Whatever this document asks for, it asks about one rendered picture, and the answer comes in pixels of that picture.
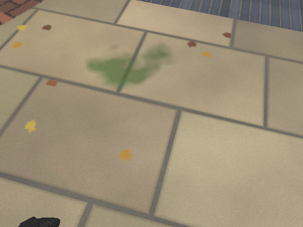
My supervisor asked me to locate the left robot hand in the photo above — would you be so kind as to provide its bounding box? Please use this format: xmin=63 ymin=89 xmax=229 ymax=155
xmin=18 ymin=217 xmax=61 ymax=227

